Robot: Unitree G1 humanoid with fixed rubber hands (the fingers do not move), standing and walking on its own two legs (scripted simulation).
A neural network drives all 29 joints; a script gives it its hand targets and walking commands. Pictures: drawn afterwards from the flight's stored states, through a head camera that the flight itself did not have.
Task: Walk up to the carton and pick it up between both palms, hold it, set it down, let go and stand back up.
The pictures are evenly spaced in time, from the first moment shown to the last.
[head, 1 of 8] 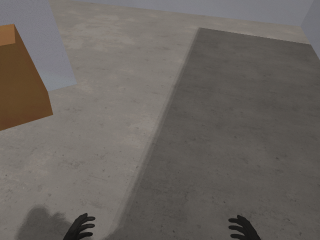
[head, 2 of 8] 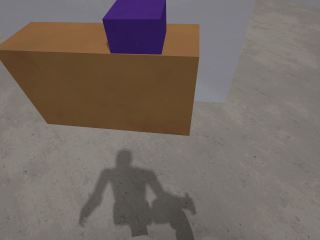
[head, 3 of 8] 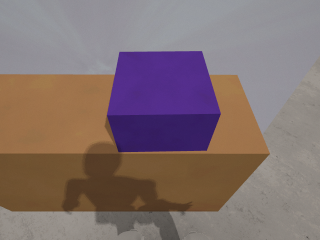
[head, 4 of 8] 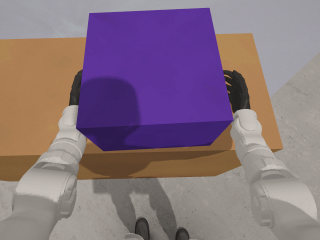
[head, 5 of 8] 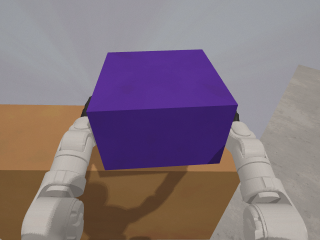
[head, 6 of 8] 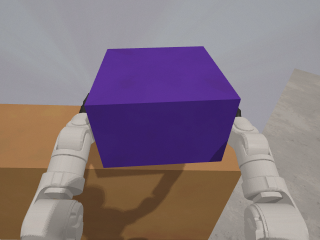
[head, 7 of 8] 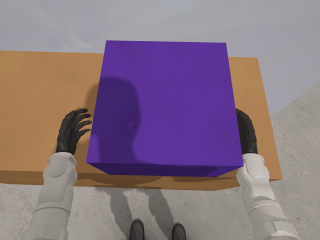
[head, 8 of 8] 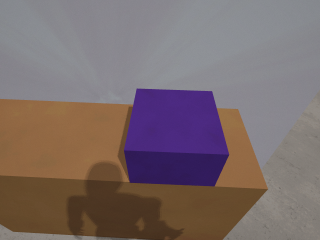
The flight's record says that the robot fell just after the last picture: no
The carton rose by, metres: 0.23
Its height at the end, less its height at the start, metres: +0.00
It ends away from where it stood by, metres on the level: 0.03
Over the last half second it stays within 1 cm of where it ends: yes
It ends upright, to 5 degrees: yes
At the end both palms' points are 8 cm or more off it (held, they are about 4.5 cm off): yes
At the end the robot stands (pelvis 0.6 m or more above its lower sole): yes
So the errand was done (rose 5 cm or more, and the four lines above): yes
